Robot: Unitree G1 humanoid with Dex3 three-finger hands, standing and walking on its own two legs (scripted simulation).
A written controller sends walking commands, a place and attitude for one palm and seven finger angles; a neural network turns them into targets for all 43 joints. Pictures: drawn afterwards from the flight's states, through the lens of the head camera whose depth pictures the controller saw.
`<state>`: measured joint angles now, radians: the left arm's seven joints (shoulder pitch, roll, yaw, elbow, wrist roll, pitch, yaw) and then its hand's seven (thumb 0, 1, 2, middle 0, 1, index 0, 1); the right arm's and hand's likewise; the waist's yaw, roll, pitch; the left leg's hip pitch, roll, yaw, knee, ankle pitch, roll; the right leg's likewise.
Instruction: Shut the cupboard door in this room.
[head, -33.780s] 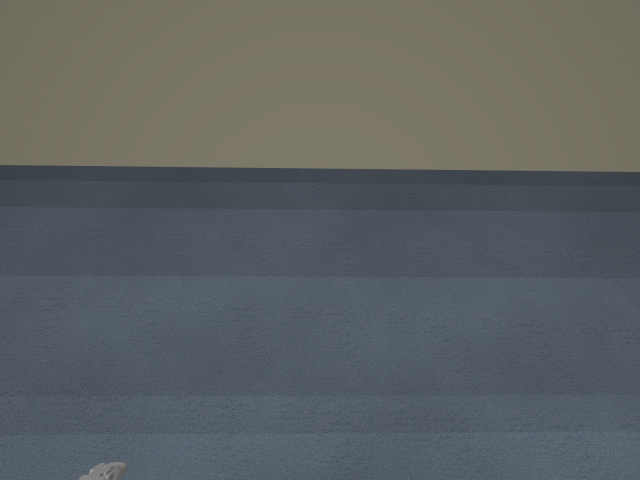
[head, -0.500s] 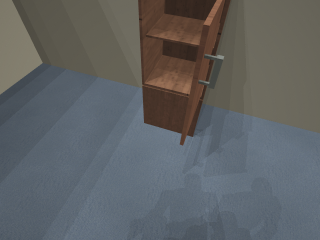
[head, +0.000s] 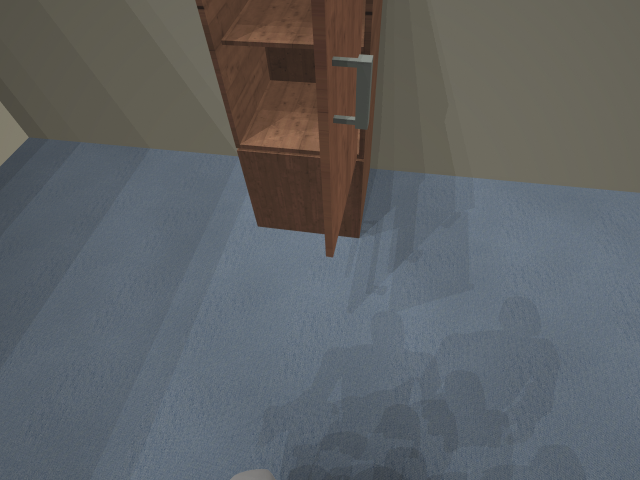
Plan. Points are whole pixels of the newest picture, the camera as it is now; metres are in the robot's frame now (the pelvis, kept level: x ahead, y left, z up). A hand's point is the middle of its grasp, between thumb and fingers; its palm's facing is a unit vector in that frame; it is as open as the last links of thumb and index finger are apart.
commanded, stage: walk around to get in front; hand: left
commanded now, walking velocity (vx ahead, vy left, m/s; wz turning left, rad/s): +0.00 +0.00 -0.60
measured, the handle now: (351, 93) +0.67 +0.01 +0.11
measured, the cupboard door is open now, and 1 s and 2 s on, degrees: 88 88 88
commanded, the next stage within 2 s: none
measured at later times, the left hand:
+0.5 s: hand out of the picture +0.11 +0.25 -0.16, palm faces -0.18 -0.95 -0.24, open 7.4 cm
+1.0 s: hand (272, 405) +0.23 +0.11 -0.14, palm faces -0.56 -0.78 -0.27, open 7.4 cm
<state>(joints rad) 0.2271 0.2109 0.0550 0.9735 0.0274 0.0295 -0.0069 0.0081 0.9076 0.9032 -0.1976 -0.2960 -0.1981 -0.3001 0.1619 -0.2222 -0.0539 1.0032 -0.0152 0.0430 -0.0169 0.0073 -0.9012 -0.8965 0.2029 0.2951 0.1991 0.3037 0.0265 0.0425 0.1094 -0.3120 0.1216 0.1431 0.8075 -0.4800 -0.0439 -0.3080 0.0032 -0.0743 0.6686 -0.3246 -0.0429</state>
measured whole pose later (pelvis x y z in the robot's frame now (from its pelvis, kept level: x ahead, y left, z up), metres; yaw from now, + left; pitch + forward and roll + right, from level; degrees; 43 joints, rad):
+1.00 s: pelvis +0.01 +0.01 +0.01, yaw -34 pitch +0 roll +0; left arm 0.10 0.23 0.05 0.87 0.02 0.03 0.00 0.01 0.91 0.90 -0.20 -0.30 -0.20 -0.30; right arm 0.22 -0.27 -0.06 0.95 -0.01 0.06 -0.02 0.01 -0.90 -0.90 0.20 0.29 0.20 0.30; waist -0.03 0.03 0.15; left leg -0.43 0.13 0.07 1.12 -0.50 -0.08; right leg -0.30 0.01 -0.03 0.61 -0.30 -0.03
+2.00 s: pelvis +0.04 -0.06 +0.02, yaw -69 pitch +1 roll +1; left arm 0.29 0.19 0.04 0.96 0.02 -0.04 -0.02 0.01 0.90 0.90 -0.20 -0.30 -0.20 -0.30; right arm 0.21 -0.25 -0.07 0.94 -0.03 0.01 0.02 0.01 -0.91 -0.90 0.20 0.29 0.19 0.30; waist 0.00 0.02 0.06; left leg -0.57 0.14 0.06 1.07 -0.27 -0.09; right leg -0.12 0.04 -0.01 0.41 -0.30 -0.06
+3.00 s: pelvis +0.13 -0.44 +0.01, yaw -91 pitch +0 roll +0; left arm 0.14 0.17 0.08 1.00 0.00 -0.08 0.02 -0.04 0.95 0.90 -0.20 -0.30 -0.20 -0.30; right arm 0.37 -0.11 -0.05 1.11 -0.02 -0.02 0.00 0.01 -0.91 -0.90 0.20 0.29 0.20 0.30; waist -0.05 0.00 0.07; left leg -0.48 0.16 0.07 1.24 -0.33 -0.03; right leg -0.27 0.03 -0.15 0.51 -0.25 -0.09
